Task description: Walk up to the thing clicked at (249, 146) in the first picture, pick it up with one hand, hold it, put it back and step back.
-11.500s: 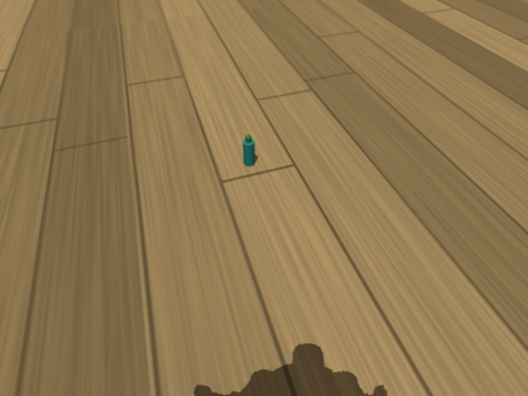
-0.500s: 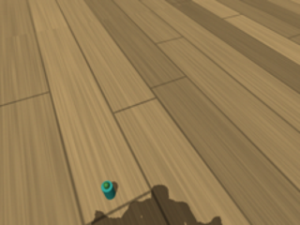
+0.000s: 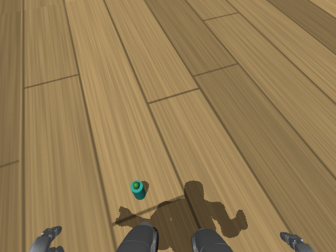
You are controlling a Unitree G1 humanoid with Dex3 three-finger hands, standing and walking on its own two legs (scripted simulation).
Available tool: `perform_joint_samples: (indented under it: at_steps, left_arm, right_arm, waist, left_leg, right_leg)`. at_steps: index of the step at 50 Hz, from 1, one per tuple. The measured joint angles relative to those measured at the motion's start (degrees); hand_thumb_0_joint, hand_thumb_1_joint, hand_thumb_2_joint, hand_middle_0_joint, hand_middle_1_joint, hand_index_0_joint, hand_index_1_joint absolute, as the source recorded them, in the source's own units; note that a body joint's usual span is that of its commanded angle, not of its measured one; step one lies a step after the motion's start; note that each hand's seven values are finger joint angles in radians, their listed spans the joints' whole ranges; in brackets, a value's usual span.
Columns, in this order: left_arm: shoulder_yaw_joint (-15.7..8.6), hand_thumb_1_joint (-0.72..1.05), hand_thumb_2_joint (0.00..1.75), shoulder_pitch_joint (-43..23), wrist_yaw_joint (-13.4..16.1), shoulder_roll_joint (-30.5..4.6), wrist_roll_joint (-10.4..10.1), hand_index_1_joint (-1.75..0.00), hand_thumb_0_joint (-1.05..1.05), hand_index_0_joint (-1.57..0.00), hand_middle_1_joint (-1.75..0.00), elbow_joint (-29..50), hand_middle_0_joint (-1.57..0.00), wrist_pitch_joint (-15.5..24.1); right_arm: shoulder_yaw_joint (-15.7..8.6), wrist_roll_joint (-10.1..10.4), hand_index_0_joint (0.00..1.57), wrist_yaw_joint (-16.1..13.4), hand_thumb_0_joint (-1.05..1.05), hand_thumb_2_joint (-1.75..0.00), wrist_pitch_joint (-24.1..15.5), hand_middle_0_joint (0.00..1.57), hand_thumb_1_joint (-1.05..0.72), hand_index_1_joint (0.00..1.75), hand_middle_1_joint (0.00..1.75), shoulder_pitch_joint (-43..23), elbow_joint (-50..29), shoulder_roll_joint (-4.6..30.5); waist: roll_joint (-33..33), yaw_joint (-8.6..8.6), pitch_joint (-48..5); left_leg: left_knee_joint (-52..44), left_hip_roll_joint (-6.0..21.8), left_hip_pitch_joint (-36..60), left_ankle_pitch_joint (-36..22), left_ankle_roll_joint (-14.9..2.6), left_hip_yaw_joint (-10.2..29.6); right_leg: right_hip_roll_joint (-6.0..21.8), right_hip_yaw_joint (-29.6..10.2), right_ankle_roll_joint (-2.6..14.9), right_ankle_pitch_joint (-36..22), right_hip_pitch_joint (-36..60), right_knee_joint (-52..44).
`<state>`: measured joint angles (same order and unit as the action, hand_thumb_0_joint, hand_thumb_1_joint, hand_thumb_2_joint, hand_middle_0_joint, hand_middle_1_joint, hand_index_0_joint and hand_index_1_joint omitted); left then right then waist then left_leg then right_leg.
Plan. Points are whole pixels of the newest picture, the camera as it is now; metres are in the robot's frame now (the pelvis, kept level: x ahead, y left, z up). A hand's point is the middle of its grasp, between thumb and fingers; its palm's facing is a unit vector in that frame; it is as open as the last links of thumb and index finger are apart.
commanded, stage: walk up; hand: left
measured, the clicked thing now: (138, 189) +0.42 +0.19 -0.64
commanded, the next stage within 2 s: stand in 1.88 s
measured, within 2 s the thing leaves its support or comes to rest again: neither
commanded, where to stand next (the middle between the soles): +0.08 -0.01 m, yaw -1 degrees
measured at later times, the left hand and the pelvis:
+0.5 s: hand out of the picture -0.03 +0.25 -0.12, palm faces +0.03 -0.92 -0.39, open 7.4 cm; pelvis -0.04 -0.02 +0.02, yaw +1 degrees
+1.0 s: hand out of the picture +0.03 +0.25 -0.11, palm faces +0.05 -0.87 -0.49, open 7.3 cm; pelvis -0.04 -0.04 +0.01, yaw +4 degrees
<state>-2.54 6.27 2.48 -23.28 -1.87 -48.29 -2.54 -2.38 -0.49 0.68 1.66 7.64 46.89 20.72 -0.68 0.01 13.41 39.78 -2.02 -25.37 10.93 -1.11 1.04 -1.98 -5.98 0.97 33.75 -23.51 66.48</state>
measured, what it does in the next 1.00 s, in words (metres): steps on the spot: right foot, then left foot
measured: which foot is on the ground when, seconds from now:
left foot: down 0.00-0.22, up 0.24-0.48, down 0.50-0.80, up 0.82-1.00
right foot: up 0.00-0.16, down 0.18-0.54, up 0.56-0.78, down 0.80-1.00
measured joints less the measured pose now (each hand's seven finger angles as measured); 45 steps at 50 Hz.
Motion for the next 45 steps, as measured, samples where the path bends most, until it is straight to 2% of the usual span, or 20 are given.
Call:
perform_joint_samples:
  at_steps: [2,4,8,10,11,13,16,20,24,25,26,27,30,32,35,37,40,41,43,45]
  left_arm:
    - [-0.04,0.91,0.9,-0.05,-0.27,0.12,0.12,-0.3,0.0,-0.21,-0.3,0.01,-0.2,0.01]
    - [-0.17,0.91,0.9,0.78,-0.87,0.41,0.61,-0.3,0.0,-0.21,-0.3,-0.36,-0.2,0.18]
    - [-0.7,0.91,0.9,3.41,-2.31,0.88,1.97,-0.3,0.0,-0.21,-0.3,-1.99,-0.2,0.34]
    - [-1.22,0.91,0.9,4.62,-2.69,1.87,2.75,-0.3,0.0,-0.21,-0.3,-3.26,-0.2,0.84]
    - [-1.32,0.91,0.9,5.54,-2.86,2.2,3.33,-0.3,0.0,-0.21,-0.3,-3.56,-0.2,0.92]
    - [-1.38,0.91,0.9,7.74,-3.08,2.04,4.13,-0.3,0.0,-0.21,-0.3,-3.68,-0.2,0.95]
    - [-1.45,0.91,0.9,9.27,-2.81,2.85,4.3,-0.3,0.0,-0.21,-0.3,-4.99,-0.2,1.55]
    - [-1.59,0.9,0.9,11.05,-3.31,2.92,4.6,-0.3,0.01,-0.21,-0.3,-4.64,-0.2,2.7]
    - [-1.37,0.9,0.9,12.26,-3.91,1.77,3.9,-0.3,0.01,-0.21,-0.3,-2.8,-0.2,3.28]
    - [-1.22,0.9,0.9,12.56,-4.08,1.36,3.69,-0.3,0.01,-0.21,-0.3,-2.42,-0.2,3.21]
    - [-1.09,0.9,0.9,12.68,-4.15,0.79,3.47,-0.3,0.01,-0.21,-0.3,-2.23,-0.2,3.04]
    - [-1.01,0.9,0.9,12.7,-4.08,0.4,3.18,-0.3,0.01,-0.21,-0.3,-2.3,-0.2,2.78]
    - [-0.51,0.91,0.9,12.1,-3.95,0.63,3.06,-0.3,0.01,-0.21,-0.3,-3.3,-0.2,1.81]
    - [-0.37,0.91,0.9,11.52,-4.17,0.26,2.86,-0.3,0.01,-0.21,-0.3,-3.1,-0.2,2.1]
    - [-0.43,0.91,0.9,10.59,-4.49,-0.21,2.52,-0.3,0.01,-0.21,-0.3,-2.73,-0.2,3.37]
    - [-0.48,0.91,0.9,9.82,-4.12,-0.2,2.27,-0.3,0.01,-0.21,-0.3,-2.99,-0.2,4.12]
    - [-0.58,0.91,0.9,8.8,-2.73,-0.41,2.26,-0.3,0.01,-0.21,-0.3,-3.48,-0.2,5.32]
    - [-0.64,0.91,0.9,8.03,-2.15,0.06,2.56,-0.3,0.0,-0.21,-0.3,-3.88,-0.2,5.5]
    - [-0.07,0.91,0.9,6.55,-1.49,0.88,2.91,-0.3,0.0,-0.21,-0.3,-3.96,-0.2,5.37]
    - [0.35,0.91,0.9,5.45,-1.0,1.78,3.11,-0.3,0.0,-0.21,-0.3,-3.47,-0.2,5.21]
  right_arm:
    - [0.19,-0.08,0.21,-0.39,0.01,-0.9,0.19,0.21,-0.9,0.3,0.3,-1.44,-0.87,-0.29]
    - [0.22,-0.54,0.21,-0.51,0.01,-0.9,0.13,0.21,-0.9,0.3,0.3,-2.75,-1.48,-0.23]
    - [0.16,-1.38,0.21,-0.27,0.01,-0.9,-0.21,0.21,-0.9,0.3,0.3,-3.48,-2.29,0.62]
    - [-0.19,-1.43,0.21,-0.31,0.01,-0.9,0.16,0.21,-0.9,0.3,0.3,-3.34,-1.74,1.77]
    - [-0.53,-1.23,0.21,-0.52,0.01,-0.9,0.47,0.21,-0.9,0.3,0.3,-2.69,-0.96,1.88]
    - [-0.66,-0.9,0.21,-0.85,0.01,-0.9,0.89,0.21,-0.9,0.3,0.3,-1.0,1.11,1.66]
    - [-0.97,-0.07,0.21,-0.82,0.01,-0.9,0.06,0.21,-0.9,0.3,0.3,1.55,3.29,2.82]
    - [-0.67,-0.41,0.21,-0.44,0.01,-0.9,-1.0,0.21,-0.9,0.3,0.3,5.17,5.8,3.4]
    - [-0.52,-0.78,0.21,0.19,0.01,-0.9,-1.58,0.21,-0.9,0.3,0.3,6.78,7.32,2.88]
    - [-0.57,-0.79,0.21,0.26,0.01,-0.9,-2.05,0.21,-0.9,0.3,0.3,6.87,7.24,2.63]
    - [-0.69,-0.87,0.21,0.25,0.01,-0.9,-2.69,0.21,-0.9,0.3,0.3,6.69,7.05,2.1]
    - [-0.79,-1.11,0.21,0.23,0.01,-0.9,-3.38,0.21,-0.9,0.3,0.3,6.49,6.56,1.53]
    - [-0.7,-0.93,0.21,0.57,0.01,-0.9,-4.92,0.21,-0.9,0.3,0.3,7.37,4.47,0.99]
    - [-0.25,-0.68,0.21,0.55,0.01,-0.9,-5.2,0.21,-0.9,0.3,0.3,8.2,3.68,0.61]
    - [0.32,-0.76,0.21,0.65,0.01,-0.9,-4.63,0.21,-0.9,0.3,0.3,8.5,3.49,0.72]
    - [0.43,-0.96,0.21,0.79,0.01,-0.9,-3.49,0.21,-0.9,0.3,0.3,7.9,3.45,1.15]
    - [0.28,-0.66,0.21,1.04,0.01,-0.9,-1.18,0.21,-0.9,0.3,0.3,6.75,3.01,1.84]
    - [0.02,-0.5,0.21,0.89,0.01,-0.9,-0.38,0.21,-0.9,0.3,0.3,5.97,3.16,2.19]
    - [-0.58,-0.54,0.21,0.64,0.01,-0.9,1.24,0.21,-0.9,0.3,0.3,4.65,3.39,2.67]
    - [-1.31,-0.63,0.21,0.77,0.01,-0.9,2.15,0.21,-0.9,0.3,0.3,3.91,3.35,3.42]
  waist:
    - [-0.37,0.19,-0.53]
    - [-0.37,0.32,-1.34]
    - [0.11,0.51,-3.8]
    - [2.52,0.22,-4.12]
    - [3.01,0.11,-4.68]
    - [1.04,1.81,-6.18]
    - [1.02,2.43,-6.57]
    - [1.23,2.45,-7.46]
    - [0.61,2.45,-7.84]
    - [0.32,2.28,-7.87]
    - [-0.68,2.1,-7.56]
    - [-1.77,2.09,-7.22]
    - [-0.98,0.64,-8.16]
    - [-0.9,0.05,-8.62]
    - [-0.86,-0.39,-9.14]
    - [-0.3,-0.89,-9.1]
    - [0.87,-1.03,-8.88]
    - [2.12,-1.08,-8.47]
    - [3.52,-0.94,-7.76]
    - [4.64,-0.56,-6.96]
  left_leg:
    - [-0.64,0.59,-0.74,-0.9,0.02,-0.49]
    - [-0.83,1.39,-1.53,-1.47,-0.01,-1.1]
    - [0.11,2.94,-3.73,-1.97,0.52,-1.78]
    - [1.66,4.47,-4.62,-1.08,1.01,-0.07]
    - [2.91,3.83,-5.08,3.43,1.04,1.56]
    - [8.37,0.33,-5.79,11.55,1.36,3.73]
    - [14.63,-2.19,-4.88,12.15,1.12,5.84]
    - [8.53,-0.41,1.71,13.45,1.29,2.74]
    - [-1.35,0.57,8.38,12.91,0.57,-0.38]
    - [-5.25,0.49,10.34,11.18,0.05,-1.07]
    - [-7.98,-0.21,11.57,6.6,-0.14,-1.53]
    - [-8.78,-0.9,12.25,4.62,-0.05,-2.2]
    - [-8.53,-0.02,12.85,5.16,-0.57,-1.56]
    - [-9.85,0.69,14.19,4.85,-0.39,-1.03]
    - [-10.51,1.57,15.23,4.85,0.6,-0.85]
    - [-8.67,2.24,14.82,5.99,1.31,-0.62]
    - [-1.12,3.39,11.94,10.29,2.14,-0.08]
    - [2.31,3.67,10.3,12.4,1.47,1.2]
    - [11.43,1.87,6.08,17.88,0.65,3.78]
    - [20.15,0.31,2.3,18.16,0.45,5.07]
  right_leg:
    - [-0.9,0.16,0.32,-0.79,-1.35,2.47]
    - [-0.64,1.35,0.14,-1.26,-0.52,-0.54]
    - [0.66,4.68,0.07,-1.12,5.39,-15.85]
    - [-0.8,6.75,1.03,-6.44,7.78,-21.28]
    - [-1.05,7.54,1.45,-7.16,8.01,-21.8]
    - [0.23,6.41,2.25,-7.77,7.71,-22.39]
    - [1.31,6.56,1.99,-10.33,9.35,-26.63]
    - [2.09,7.86,1.92,-12.33,11.33,-30.93]
    - [2.95,9.38,1.61,-12.13,11.71,-31.33]
    - [3.22,9.62,1.42,-11.71,11.48,-30.68]
    - [4.03,9.44,1.14,-10.97,11.1,-29.31]
    - [4.71,8.4,1.21,-10.76,10.04,-26.55]
    - [2.79,6.07,0.97,-4.96,4.73,-15.26]
    - [2.6,5.1,0.87,-5.49,2.07,-12.77]
    - [4.34,5.41,0.01,-9.64,0.02,-17.34]
    - [4.94,5.97,-0.7,-13.99,0.61,-23.01]
    - [4.21,6.66,-1.07,-22.22,3.36,-30.63]
    - [3.49,7.31,-1.04,-21.88,2.77,-29.35]
    - [3.39,8.05,-0.64,-20.82,1.63,-27.54]
    - [3.78,8.38,-0.41,-21.11,1.34,-27.85]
